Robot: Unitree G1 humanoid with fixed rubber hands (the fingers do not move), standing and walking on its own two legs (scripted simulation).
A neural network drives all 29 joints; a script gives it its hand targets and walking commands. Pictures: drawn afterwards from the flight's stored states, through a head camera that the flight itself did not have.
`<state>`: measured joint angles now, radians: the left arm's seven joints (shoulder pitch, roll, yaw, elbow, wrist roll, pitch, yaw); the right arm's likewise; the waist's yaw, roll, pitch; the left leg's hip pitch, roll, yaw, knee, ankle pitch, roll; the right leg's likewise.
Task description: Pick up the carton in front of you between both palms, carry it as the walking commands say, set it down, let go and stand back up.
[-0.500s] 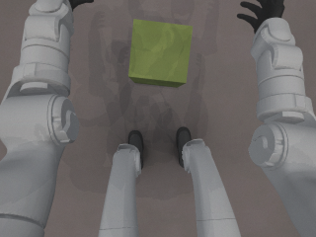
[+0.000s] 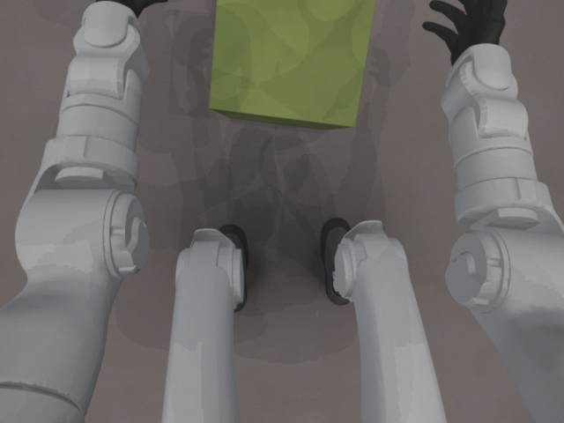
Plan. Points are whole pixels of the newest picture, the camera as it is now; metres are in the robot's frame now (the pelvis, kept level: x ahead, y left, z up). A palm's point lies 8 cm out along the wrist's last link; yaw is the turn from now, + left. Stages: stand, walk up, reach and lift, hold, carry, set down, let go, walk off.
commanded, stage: reach and lift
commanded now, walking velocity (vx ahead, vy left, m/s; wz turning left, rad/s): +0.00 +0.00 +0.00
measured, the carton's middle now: (286, 62) +0.53 +0.00 -0.38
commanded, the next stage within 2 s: none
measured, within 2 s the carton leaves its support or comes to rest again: leaves its support in 1.32 s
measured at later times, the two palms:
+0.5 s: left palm (170, 43) +0.55 +0.18 -0.32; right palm (404, 69) +0.51 -0.19 -0.32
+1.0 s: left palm (189, 43) +0.55 +0.15 -0.31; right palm (388, 64) +0.52 -0.16 -0.31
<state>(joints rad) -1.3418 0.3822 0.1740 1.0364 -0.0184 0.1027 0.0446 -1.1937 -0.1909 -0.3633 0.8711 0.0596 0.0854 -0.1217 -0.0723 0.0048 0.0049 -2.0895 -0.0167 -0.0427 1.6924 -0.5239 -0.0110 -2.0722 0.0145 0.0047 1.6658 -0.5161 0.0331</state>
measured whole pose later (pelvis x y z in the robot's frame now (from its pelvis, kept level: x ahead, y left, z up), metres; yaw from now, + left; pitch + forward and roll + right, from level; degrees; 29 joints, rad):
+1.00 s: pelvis -0.04 +0.00 -0.14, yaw +0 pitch +35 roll -3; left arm -1.71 0.42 -0.04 1.27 -0.18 0.09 0.08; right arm -1.58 -0.25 -0.22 1.12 0.18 0.08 -0.17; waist -0.05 -0.02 0.48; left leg -2.24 -0.02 -0.05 2.20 -0.57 -0.01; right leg -2.21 0.03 0.00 2.17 -0.56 0.05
